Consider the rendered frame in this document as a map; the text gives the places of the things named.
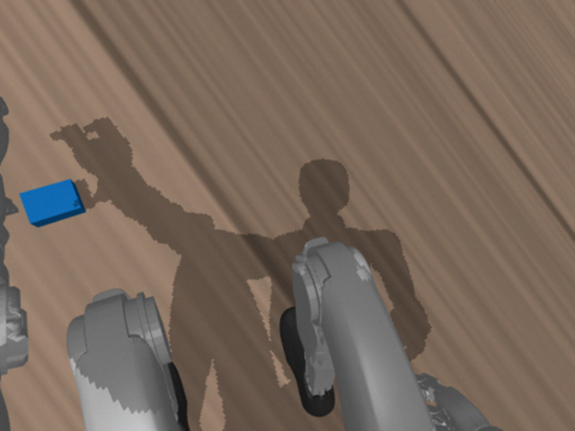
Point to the left robot foot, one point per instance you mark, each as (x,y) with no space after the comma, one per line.
(181,398)

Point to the small box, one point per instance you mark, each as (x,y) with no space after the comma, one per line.
(52,203)

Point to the left robot hand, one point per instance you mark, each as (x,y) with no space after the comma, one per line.
(4,141)

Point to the right robot hand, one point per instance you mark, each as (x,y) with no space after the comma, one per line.
(453,411)

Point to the left robot arm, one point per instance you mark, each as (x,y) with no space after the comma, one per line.
(14,343)

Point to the right robot foot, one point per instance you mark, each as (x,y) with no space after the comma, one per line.
(318,406)

